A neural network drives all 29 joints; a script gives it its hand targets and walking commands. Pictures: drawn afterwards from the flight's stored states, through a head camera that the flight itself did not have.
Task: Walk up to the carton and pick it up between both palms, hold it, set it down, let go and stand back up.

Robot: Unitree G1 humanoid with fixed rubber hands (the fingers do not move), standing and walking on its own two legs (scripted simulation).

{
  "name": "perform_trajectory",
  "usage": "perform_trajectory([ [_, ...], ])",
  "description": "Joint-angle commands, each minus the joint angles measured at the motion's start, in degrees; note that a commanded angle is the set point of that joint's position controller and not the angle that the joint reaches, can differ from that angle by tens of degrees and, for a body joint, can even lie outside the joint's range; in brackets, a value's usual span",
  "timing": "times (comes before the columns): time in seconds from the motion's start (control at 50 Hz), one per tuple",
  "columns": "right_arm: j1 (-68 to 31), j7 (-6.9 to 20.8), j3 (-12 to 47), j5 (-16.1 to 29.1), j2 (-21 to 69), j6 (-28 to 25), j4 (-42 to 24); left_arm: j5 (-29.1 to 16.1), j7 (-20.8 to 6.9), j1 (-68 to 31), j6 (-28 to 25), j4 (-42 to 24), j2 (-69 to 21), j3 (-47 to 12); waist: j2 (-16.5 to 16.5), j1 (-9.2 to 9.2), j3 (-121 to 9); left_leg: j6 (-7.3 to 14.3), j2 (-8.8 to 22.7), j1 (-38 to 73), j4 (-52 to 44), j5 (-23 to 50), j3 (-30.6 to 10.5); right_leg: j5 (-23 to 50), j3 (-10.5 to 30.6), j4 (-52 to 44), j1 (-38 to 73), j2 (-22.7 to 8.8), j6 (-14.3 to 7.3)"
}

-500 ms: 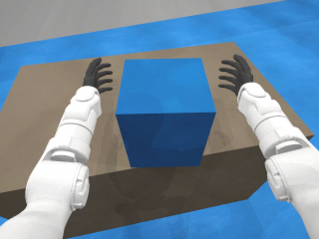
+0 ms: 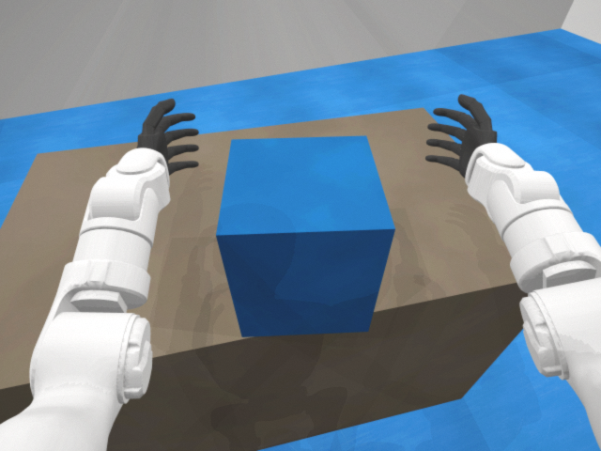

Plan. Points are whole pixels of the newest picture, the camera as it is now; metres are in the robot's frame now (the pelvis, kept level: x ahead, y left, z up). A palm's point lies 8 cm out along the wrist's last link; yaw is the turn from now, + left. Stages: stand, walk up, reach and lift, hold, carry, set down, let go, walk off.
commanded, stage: set down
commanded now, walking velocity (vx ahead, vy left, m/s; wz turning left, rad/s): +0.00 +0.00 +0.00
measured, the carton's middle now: (302, 239) +0.44 +0.01 +0.04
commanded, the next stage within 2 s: none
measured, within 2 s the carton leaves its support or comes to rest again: neither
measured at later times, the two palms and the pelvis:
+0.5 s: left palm (147, 253) +0.34 +0.21 +0.12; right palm (457, 241) +0.35 -0.19 +0.12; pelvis -0.02 +0.00 +0.00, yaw +0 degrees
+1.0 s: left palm (143, 340) +0.26 +0.21 +0.06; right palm (472, 321) +0.27 -0.20 +0.05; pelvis +0.00 +0.00 +0.00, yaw +0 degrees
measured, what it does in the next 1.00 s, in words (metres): stands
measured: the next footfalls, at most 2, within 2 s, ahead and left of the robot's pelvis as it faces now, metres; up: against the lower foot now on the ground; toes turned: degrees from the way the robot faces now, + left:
none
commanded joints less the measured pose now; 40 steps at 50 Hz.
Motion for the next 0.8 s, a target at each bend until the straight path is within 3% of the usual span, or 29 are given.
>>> perform_trajectory([
  [0.0, -13.5, 0.02, 2.47, 1.85, -3.46, -3.12, -15.68, 3.91, -1.87, -10.23, -1.62, -17.4, 8.23, 6.86, -2.65, 2.86, -22.34, 1.82, -4.84, 17.68, -0.28, 21.83, 0.49, 31.75, -1.47, 0.8, 9.88, 2.61, 5.33],
  [0.02, -12.7, -0.32, 1.51, 0.84, -4.05, -4.41, -22.3, 3.5, -1.84, -9.55, -2.32, -23.39, 8.42, 7.49, -2.85, 2.17, -25.86, 1.8, -4.86, 19.62, 0.29, 24.59, 0.29, 34.46, -1.81, 1.47, 11.0, 2.82, 5.43],
  [0.08, -8.75, -0.94, -0.54, -0.9, -3.08, -5.84, -28.99, 4.41, -1.67, -4.74, -3.29, -29.54, 7.29, 8.07, -0.62, 2.22, -25.22, 1.12, -4.99, 21.19, 0.57, 24.94, 1.13, 33.94, -2.32, 1.11, 9.45, 2.88, 5.3],
  [0.1, -7.3, -1.24, -3.5, -2.78, -3.95, -5.66, -28.83, 4.46, -1.71, -5.49, -3.11, -31.31, 6.72, 7.38, 2.36, -0.06, -23.75, 0.41, -5.09, 21.45, 0.11, 21.32, 1.65, 29.43, -2.46, -0.06, 7.71, 2.63, 4.79],
  [0.12, -6.08, -1.28, -3.36, -3.25, -3.06, -5.42, -29.91, 4.2, -1.64, -4.61, -2.73, -32.22, 6.9, 7.2, 1.59, 0.51, -22.31, 0.61, -4.95, 22.15, -0.12, 18.89, 1.79, 26.4, -2.58, -0.64, 5.94, 2.62, 4.63],
  [0.14, -3.75, -1.36, -4.32, -3.34, -2.23, -5.13, -32.12, 2.82, -1.78, -3.3, -2.47, -33.75, 5.74, 6.33, 2.07, -0.71, -20.93, 0.88, -4.86, 22.27, -0.33, 17.1, 1.39, 22.67, -2.57, -1.08, 4.44, 2.66, 4.11],
  [0.16, -4.15, -1.55, -5.14, -3.82, -1.61, -5.18, -35.44, 2.19, -1.63, -4.03, -2.65, -37.65, 6.57, 6.56, 2.03, 0.51, -22.34, 0.78, -4.76, 22.07, -0.29, 14.85, 1.49, 19.4, -2.74, -1.57, 3.73, 2.6, 3.96],
  [0.24, 3.74, -2.67, -10.44, -8.56, -1.09, -5.65, -42.33, 0.55, -1.0, 2.86, -2.69, -42.54, 3.47, 3.5, 4.78, -3.38, -22.13, -0.1, -4.85, 22.68, 0.88, 15.41, 0.81, 18.16, -2.6, -1.38, 0.0, 2.43, 2.62],
  [0.26, 3.54, -2.97, -10.93, -9.65, -1.12, -5.81, -44.29, 0.67, -0.85, 2.39, -2.44, -42.51, 4.1, 4.5, 5.36, -2.56, -21.97, 0.08, -4.74, 21.77, 0.71, 14.72, 0.47, 17.33, -2.64, -1.2, -0.19, 1.99, 2.74],
  [0.28, 0.18, -3.05, -11.91, -10.58, -1.35, -5.57, -45.59, -0.05, -0.57, -0.89, -2.41, -42.13, 4.93, 4.65, 4.05, -2.2, -23.58, 0.08, -4.33, 21.14, 0.2, 11.18, 0.76, 12.84, -3.38, -1.31, -1.13, 2.25, 2.79],
  [0.3, 4.06, -2.87, -10.82, -10.74, 0.64, -5.02, -43.36, -0.13, -0.57, 3.43, -2.29, -39.6, 4.28, 4.26, 1.69, -1.33, -19.97, 0.74, -4.2, 20.39, -0.26, 9.0, 0.62, 10.7, -2.72, -1.79, -1.73, 1.91, 2.72],
  [0.34, 5.67, -2.8, -11.18, -11.05, 1.62, -4.22, -43.2, 0.51, -0.28, 5.37, -2.29, -38.23, 3.43, 4.65, 2.8, -1.06, -17.76, 1.26, -3.8, 19.67, -1.51, 6.19, 0.53, 6.32, -2.0, -2.06, -2.79, 1.37, 2.34],
  [0.36, 1.92, -2.76, -12.25, -11.6, 0.87, -3.64, -42.1, -0.03, 0.03, 0.51, -2.13, -36.0, 3.64, 4.35, 2.5, -0.78, -16.31, 1.49, -3.87, 17.33, -1.55, 2.72, 0.34, 2.67, -1.97, -2.08, -4.3, 1.04, 1.86],
  [0.38, 2.42, -2.25, -10.93, -11.31, 1.17, -3.31, -41.7, -0.15, 0.49, 1.46, -1.8, -36.24, 3.49, 4.53, 0.62, 1.2, -16.54, 1.8, -3.37, 17.46, -1.82, 2.18, 0.13, 0.77, -2.13, -1.71, -4.45, 1.86, 1.73],
  [0.4, 3.22, -1.91, -11.5, -11.25, 0.8, -3.21, -41.65, -0.05, 0.84, 2.58, -1.62, -35.92, 3.16, 4.44, 0.42, 0.62, -16.66, 1.71, -3.17, 18.58, -2.24, 1.9, 0.19, 0.09, -2.14, -1.72, -4.31, 1.58, 1.53],
  [0.42, 6.42, -1.81, -10.56, -11.39, 1.47, -3.07, -40.6, 0.78, 1.0, 6.02, -1.73, -35.95, 2.69, 5.12, -0.71, 1.77, -16.86, 1.69, -3.31, 18.35, -2.4, 2.74, 0.28, 1.16, -2.19, -1.83, -2.19, 1.75, 1.71],
  [0.44, 2.88, -1.43, -10.44, -11.35, 1.13, -2.62, -40.0, -0.3, 1.06, 2.23, -1.75, -35.27, 2.27, 4.8, -1.24, 1.9, -16.38, 1.91, -3.19, 16.71, -2.75, 0.23, 0.48, -1.66, -2.3, -1.6, -3.58, 1.85, 1.51],
  [0.48, 9.28, -0.97, -9.34, -11.38, 2.22, -3.13, -38.16, 1.45, 0.51, 9.45, -1.93, -33.43, 0.35, 4.87, -2.1, 1.51, -15.34, 1.83, -3.28, 19.47, -2.08, 4.05, 0.08, 1.31, -2.08, -1.49, -3.3, 2.2, 1.59],
  [0.5, 11.78, -0.88, -8.41, -11.06, 2.24, -3.61, -38.3, 2.17, 0.1, 11.96, -2.56, -34.01, 0.46, 5.92, -2.0, 2.81, -15.91, 1.76, -3.54, 19.8, -2.06, 6.12, 0.29, 3.29, -1.31, -1.79, -0.74, 2.07, 1.51],
  [0.52, 14.35, -1.04, -8.07, -10.54, 2.74, -4.25, -39.3, 2.73, -0.27, 13.59, -2.86, -36.32, -0.38, 5.67, -1.52, 1.97, -16.07, 1.34, -3.61, 21.47, -1.8, 10.07, 0.15, 7.37, -1.37, -1.44, 0.62, 2.34, 1.64],
  [0.56, 18.35, -1.42, -6.56, -8.92, 2.82, -5.83, -40.77, 4.12, -0.59, 17.21, -3.76, -42.55, -0.36, 6.08, 1.11, 2.42, -18.49, 0.33, -4.14, 23.79, -0.8, 15.84, 0.72, 12.7, -1.44, -1.0, 2.78, 2.51, 1.78],
  [0.58, 21.22, -1.77, -6.61, -9.2, 2.9, -6.78, -42.11, 5.03, -1.22, 21.69, -3.67, -42.05, -1.83, 6.82, -0.67, 1.53, -16.58, 0.44, -4.65, 24.38, -1.31, 15.67, 0.7, 13.53, -1.36, -1.71, 4.31, 2.57, 1.78],
  [0.6, 20.91, -2.15, -6.39, -9.52, 2.72, -7.4, -44.25, 4.84, -1.7, 21.87, -3.92, -43.33, -1.6, 6.21, -0.18, 1.18, -15.89, 0.7, -4.65, 23.94, -1.39, 15.88, 0.97, 14.97, -1.42, -1.36, 4.06, 2.44, 2.12],
  [0.62, 25.85, -2.2, -4.84, -9.29, 3.3, -7.99, -45.35, 6.23, -2.01, 28.0, -4.02, -43.71, -2.83, 7.17, -0.52, 2.2, -12.51, 0.59, -4.86, 24.37, -1.99, 17.26, 1.12, 15.69, -1.49, -1.73, 4.58, 2.59, 1.86],
  [0.64, 27.24, -2.55, -4.93, -10.04, 4.17, -8.69, -46.18, 6.86, -2.65, 29.47, -4.43, -43.93, -2.53, 7.92, -0.83, 2.45, -10.59, 0.75, -5.3, 23.56, -2.56, 15.89, 1.4, 15.37, -1.23, -2.28, 5.78, 2.33, 2.67],
  [0.7, 26.29, -2.65, -7.19, -11.52, 5.2, -10.18, -52.28, 4.55, -2.39, 25.53, -6.61, -47.34, -2.11, 6.11, 0.79, 2.08, -7.63, 0.52, -4.96, 21.23, -3.32, 9.65, 1.44, 6.43, -1.14, -3.94, 0.14, 1.53, 1.96],
  [0.72, 30.52, -2.18, -6.11, -11.48, 5.99, -10.57, -52.02, 4.35, -1.83, 29.02, -7.38, -47.54, -3.25, 4.88, 1.0, 2.42, -4.64, 0.61, -4.88, 21.71, -3.17, 9.81, 1.42, 5.45, -0.93, -3.8, -1.54, 1.6, 1.36],
  [0.76, 33.74, -1.73, -8.92, -13.06, 5.21, -11.91, -55.64, 3.79, -1.13, 31.05, -9.19, -52.35, -3.53, 2.91, 3.48, 0.98, -5.58, -0.28, -4.55, 23.52, -2.56, 10.38, 1.58, 3.23, -1.31, -3.97, -2.82, 1.78, 0.68],
  [0.78, 34.75, -1.28, -8.31, -13.25, 5.91, -12.66, -58.16, 3.21, -0.81, 31.37, -10.33, -53.78, -3.04, 2.22, 3.4, 1.93, -6.29, -0.18, -4.35, 23.49, -2.42, 9.84, 1.21, 1.97, -1.33, -3.95, -3.38, 1.68, 0.58],
])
